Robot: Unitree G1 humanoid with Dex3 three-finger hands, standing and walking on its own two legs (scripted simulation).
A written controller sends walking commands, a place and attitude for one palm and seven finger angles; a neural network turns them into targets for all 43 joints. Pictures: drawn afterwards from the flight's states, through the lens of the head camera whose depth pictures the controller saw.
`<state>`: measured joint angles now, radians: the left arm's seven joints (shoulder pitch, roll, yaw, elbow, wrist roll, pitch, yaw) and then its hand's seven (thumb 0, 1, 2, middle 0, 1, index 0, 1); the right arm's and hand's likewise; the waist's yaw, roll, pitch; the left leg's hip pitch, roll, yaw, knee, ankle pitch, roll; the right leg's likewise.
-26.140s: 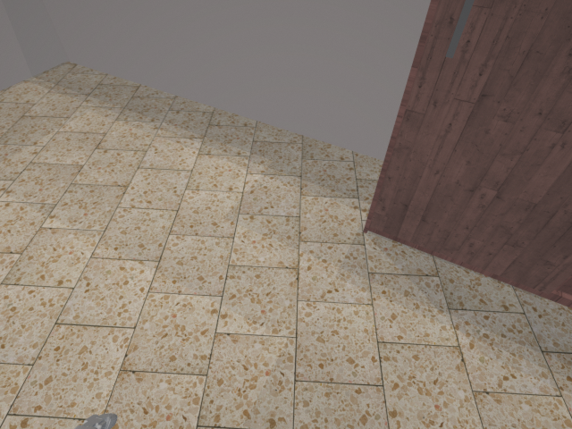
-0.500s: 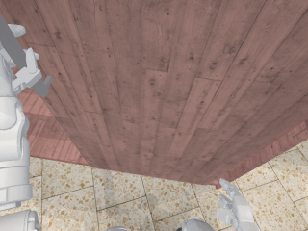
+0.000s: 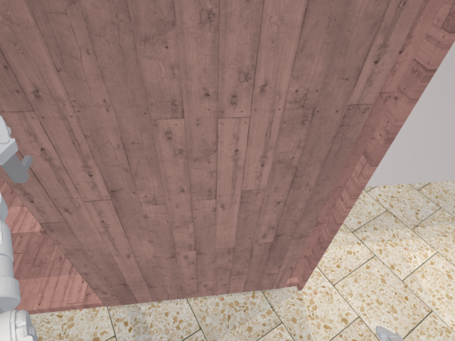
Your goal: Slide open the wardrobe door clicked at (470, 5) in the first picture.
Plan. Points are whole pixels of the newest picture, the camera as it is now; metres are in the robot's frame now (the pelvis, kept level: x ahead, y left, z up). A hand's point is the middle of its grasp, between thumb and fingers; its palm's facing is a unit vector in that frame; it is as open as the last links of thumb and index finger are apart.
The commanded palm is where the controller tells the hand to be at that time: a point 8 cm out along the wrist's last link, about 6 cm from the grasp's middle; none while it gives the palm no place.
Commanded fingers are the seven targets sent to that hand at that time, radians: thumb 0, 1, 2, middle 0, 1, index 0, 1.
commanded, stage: stop walking and hold the door there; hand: left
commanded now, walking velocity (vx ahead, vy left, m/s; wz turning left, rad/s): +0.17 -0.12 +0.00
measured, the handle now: out of the picture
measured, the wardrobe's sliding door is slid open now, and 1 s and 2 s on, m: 0.64 0.64 0.64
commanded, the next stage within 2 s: none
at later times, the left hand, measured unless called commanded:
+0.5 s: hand (4, 142) +0.35 +0.36 +0.19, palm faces +0.57 -0.79 -0.24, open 6.1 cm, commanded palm +0.31 +0.38 +0.17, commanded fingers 0.00 0.90 0.90 -0.45 -1.40 -0.45 -1.40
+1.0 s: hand (8, 149) +0.36 +0.37 +0.17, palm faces +0.45 -0.84 -0.29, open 5.2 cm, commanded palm +0.31 +0.40 +0.17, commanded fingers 0.00 0.90 0.90 -0.45 -1.40 -0.45 -1.40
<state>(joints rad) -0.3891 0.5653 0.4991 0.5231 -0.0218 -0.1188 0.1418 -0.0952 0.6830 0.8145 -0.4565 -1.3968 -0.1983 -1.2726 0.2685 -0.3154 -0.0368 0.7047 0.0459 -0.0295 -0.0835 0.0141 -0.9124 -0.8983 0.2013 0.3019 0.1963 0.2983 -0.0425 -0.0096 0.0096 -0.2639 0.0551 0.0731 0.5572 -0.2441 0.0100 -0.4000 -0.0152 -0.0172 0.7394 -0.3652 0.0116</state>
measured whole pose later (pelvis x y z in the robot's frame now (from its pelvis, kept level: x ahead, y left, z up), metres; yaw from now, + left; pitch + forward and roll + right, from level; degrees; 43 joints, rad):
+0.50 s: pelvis -0.02 +0.01 +0.00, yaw -3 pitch -1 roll +0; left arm -0.46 0.63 0.46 0.78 -0.02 -0.15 0.11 -0.12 0.67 0.84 -0.45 -1.39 -0.28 -1.35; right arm 0.33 -0.31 -0.01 0.74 0.05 -0.01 -0.12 0.01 -0.91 -0.90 0.21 0.30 0.20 0.30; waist -0.05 0.03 -0.06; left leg -0.31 0.05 0.14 0.53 -0.20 0.03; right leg -0.22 -0.03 -0.04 0.57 -0.36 0.01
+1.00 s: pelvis -0.03 +0.07 -0.01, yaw +3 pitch -1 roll +1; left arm -0.56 0.51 0.35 0.69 0.00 -0.19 0.06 -0.25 0.68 0.84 -0.46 -1.41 -0.42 -1.39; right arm 0.22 -0.36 -0.05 0.71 0.04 -0.01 -0.10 0.01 -0.91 -0.90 0.20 0.30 0.20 0.30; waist -0.04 0.02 0.05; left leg -0.30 0.03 0.09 0.55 -0.22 -0.01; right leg -0.25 -0.19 -0.07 0.62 -0.33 0.10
